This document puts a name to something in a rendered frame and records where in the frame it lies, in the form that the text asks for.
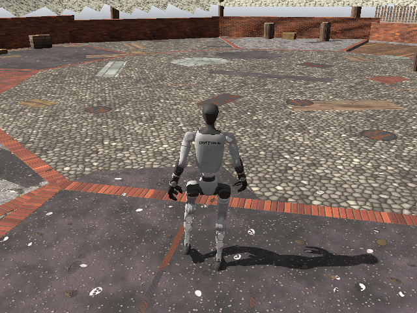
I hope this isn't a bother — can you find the robot right hand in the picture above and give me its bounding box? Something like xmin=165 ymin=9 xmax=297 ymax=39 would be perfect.
xmin=232 ymin=179 xmax=248 ymax=192

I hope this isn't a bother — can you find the robot left hand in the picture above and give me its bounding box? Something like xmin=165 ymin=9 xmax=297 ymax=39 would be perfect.
xmin=167 ymin=184 xmax=182 ymax=201

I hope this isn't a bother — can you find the left robot forearm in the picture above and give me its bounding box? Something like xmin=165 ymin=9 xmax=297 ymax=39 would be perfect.
xmin=169 ymin=157 xmax=184 ymax=187

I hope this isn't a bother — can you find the robot left upper arm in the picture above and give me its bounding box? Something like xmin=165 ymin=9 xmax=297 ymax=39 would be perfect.
xmin=178 ymin=131 xmax=197 ymax=168

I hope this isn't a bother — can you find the robot right upper arm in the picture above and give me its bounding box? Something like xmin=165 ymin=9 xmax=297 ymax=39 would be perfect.
xmin=223 ymin=132 xmax=241 ymax=168

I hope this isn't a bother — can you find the robot right shin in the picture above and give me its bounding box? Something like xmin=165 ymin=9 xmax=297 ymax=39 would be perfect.
xmin=216 ymin=220 xmax=226 ymax=262

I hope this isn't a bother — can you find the right robot foot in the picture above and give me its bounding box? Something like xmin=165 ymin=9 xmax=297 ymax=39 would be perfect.
xmin=214 ymin=255 xmax=223 ymax=271

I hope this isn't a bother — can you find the right robot forearm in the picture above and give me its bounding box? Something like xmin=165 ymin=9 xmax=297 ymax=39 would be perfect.
xmin=235 ymin=157 xmax=246 ymax=181

